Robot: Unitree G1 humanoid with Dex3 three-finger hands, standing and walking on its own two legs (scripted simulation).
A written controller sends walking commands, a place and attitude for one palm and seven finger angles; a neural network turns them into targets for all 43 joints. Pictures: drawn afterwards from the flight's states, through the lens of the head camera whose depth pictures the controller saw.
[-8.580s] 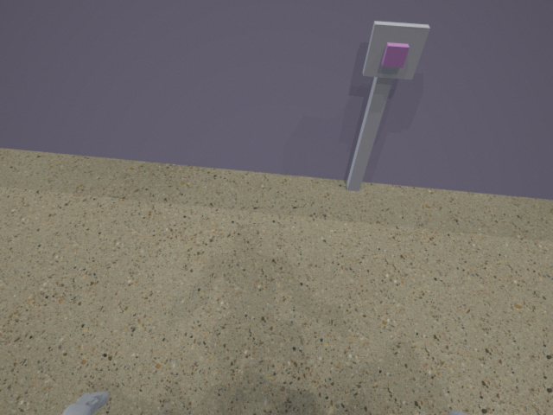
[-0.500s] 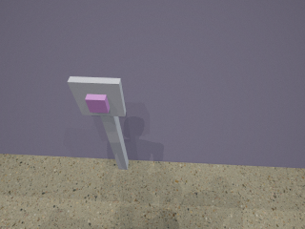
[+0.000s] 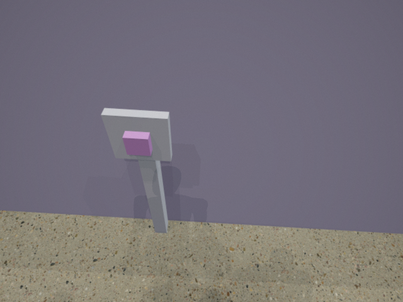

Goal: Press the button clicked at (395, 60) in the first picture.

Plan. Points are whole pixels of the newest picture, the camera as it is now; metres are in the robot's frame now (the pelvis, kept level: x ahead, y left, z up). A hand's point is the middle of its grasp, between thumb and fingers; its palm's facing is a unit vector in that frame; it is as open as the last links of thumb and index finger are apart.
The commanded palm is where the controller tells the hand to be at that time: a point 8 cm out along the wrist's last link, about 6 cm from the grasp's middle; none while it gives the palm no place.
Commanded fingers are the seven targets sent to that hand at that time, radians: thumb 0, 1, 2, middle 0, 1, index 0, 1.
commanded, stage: look again from close up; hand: left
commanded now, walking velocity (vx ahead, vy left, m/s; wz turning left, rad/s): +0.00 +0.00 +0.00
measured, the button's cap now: (138, 142) +0.53 +0.22 -0.05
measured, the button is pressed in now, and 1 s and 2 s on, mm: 0 0 0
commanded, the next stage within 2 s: shuffle to correct the standing spot in 0.46 s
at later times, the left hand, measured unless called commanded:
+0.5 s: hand out of the picture +0.00 +0.14 -0.18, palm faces +0.02 -0.98 -0.18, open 7.4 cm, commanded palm none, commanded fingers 0.00 0.90 0.90 -0.20 -0.30 -0.20 -0.30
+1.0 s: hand out of the picture +0.00 +0.15 -0.19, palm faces +0.07 -0.98 -0.17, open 7.4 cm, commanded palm none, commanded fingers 0.00 0.90 0.90 -0.20 -0.30 -0.20 -0.30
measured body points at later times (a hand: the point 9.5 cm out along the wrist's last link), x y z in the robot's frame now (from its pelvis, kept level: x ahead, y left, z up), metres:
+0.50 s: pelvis +0.00 -0.03 +0.00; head +0.00 -0.02 +0.45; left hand +0.00 +0.19 -0.16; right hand -0.01 -0.24 -0.16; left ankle -0.02 +0.09 -0.74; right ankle +0.03 -0.16 -0.74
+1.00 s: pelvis +0.03 -0.01 -0.01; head +0.03 +0.00 +0.44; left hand +0.00 +0.21 -0.17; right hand -0.02 -0.23 -0.16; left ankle -0.02 +0.09 -0.74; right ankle +0.03 -0.15 -0.74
